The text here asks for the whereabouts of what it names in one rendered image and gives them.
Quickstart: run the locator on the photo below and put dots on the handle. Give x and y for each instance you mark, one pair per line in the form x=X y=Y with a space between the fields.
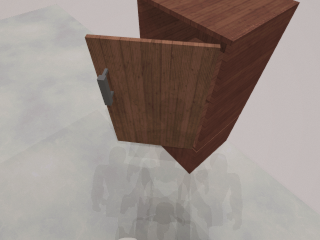
x=104 y=88

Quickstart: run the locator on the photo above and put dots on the cupboard door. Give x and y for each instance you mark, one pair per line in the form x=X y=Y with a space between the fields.
x=160 y=86

